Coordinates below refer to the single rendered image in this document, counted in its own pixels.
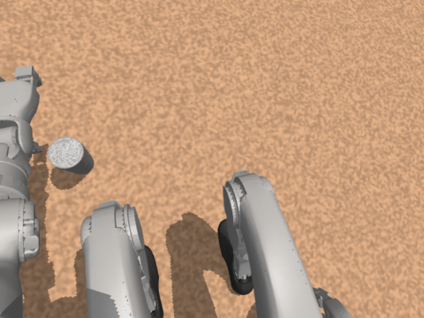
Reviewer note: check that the left robot arm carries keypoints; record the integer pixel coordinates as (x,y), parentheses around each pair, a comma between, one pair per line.
(19,228)

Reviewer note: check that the right robot foot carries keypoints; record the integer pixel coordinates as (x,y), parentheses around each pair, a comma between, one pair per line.
(240,286)

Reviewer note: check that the left robot hand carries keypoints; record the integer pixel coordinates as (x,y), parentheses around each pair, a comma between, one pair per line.
(19,98)

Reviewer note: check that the left robot foot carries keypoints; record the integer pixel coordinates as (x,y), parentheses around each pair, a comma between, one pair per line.
(154,278)

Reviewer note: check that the cup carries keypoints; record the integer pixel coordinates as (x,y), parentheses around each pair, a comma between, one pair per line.
(68,153)

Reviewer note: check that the right robot hand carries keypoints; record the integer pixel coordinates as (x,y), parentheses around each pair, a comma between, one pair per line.
(333,308)

